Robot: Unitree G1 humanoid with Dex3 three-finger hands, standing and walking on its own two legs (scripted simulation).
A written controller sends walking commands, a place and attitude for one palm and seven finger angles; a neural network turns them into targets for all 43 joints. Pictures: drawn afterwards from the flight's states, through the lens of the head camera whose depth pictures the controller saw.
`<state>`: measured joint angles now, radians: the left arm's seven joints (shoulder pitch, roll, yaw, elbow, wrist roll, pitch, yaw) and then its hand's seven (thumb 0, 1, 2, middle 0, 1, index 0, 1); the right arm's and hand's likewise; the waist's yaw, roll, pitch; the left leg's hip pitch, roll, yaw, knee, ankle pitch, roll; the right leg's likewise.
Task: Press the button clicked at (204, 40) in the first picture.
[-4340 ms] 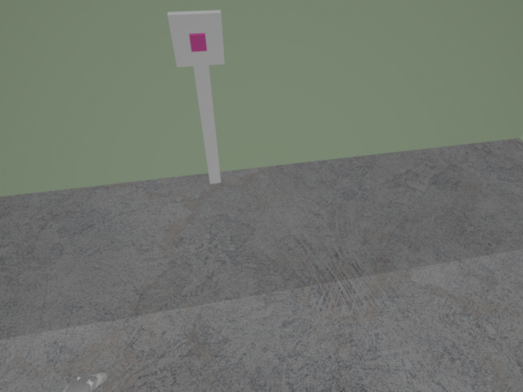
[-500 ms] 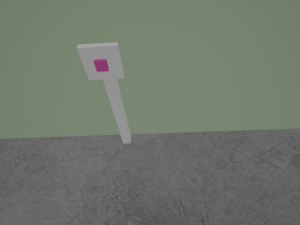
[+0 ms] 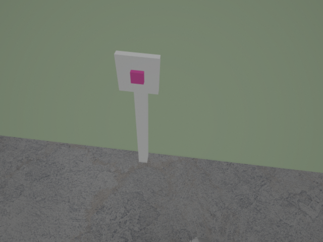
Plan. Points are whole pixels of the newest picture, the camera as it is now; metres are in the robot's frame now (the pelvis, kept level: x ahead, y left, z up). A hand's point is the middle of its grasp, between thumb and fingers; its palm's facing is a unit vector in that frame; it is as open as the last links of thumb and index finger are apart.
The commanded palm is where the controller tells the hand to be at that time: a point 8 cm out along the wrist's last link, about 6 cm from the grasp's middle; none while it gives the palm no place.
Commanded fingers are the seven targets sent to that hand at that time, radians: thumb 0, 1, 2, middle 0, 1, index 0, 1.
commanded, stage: take the last steps up to it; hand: left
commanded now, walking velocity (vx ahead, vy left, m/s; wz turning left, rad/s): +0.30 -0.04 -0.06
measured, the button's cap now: (137, 76) +0.73 +0.16 -0.01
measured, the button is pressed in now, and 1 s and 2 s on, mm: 0 0 0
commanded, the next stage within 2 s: come to a stop and stand still in 0.44 s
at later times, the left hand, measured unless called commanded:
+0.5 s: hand (127, 224) +0.20 +0.11 -0.16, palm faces +0.03 -0.97 -0.22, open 7.2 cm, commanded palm none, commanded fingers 0.00 0.90 0.90 -0.20 -0.30 -0.20 -0.30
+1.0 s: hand (117, 222) +0.21 +0.15 -0.18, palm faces +0.00 -0.97 -0.24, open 7.4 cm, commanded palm none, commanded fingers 0.00 0.90 0.90 -0.20 -0.30 -0.20 -0.30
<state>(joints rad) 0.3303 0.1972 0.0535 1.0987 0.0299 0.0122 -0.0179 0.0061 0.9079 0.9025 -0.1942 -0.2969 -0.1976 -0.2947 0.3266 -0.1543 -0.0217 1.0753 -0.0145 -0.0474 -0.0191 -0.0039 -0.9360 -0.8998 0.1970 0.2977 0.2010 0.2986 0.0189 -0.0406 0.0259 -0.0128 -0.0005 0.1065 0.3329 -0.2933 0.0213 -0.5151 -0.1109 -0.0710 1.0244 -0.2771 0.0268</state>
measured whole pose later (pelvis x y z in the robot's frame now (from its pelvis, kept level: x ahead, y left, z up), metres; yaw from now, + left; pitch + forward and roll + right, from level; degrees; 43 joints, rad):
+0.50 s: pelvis +0.16 -0.07 +0.00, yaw +0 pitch -1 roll +0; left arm 0.25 0.15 0.04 1.06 0.02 -0.07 0.02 -0.01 0.94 0.90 -0.20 -0.30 -0.20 -0.30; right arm 0.25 -0.17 -0.05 1.08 -0.02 -0.01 0.00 0.00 -0.91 -0.90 0.19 0.30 0.20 0.30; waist -0.03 0.04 0.03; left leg -0.52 0.12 0.04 1.04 -0.24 -0.02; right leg -0.18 0.01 -0.18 0.39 -0.20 -0.08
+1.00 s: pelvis +0.18 -0.05 -0.01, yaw -3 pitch +0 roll +0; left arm 0.23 0.19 0.06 1.03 0.02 0.05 0.03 0.00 0.91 0.90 -0.20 -0.30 -0.20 -0.30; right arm 0.09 -0.14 -0.04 1.02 -0.02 0.01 -0.04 -0.01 -0.93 -0.90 0.20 0.30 0.20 0.30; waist 0.01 -0.01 0.11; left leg -0.34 0.09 0.13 0.48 -0.13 0.01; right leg -0.35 -0.04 -0.03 0.90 -0.51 0.03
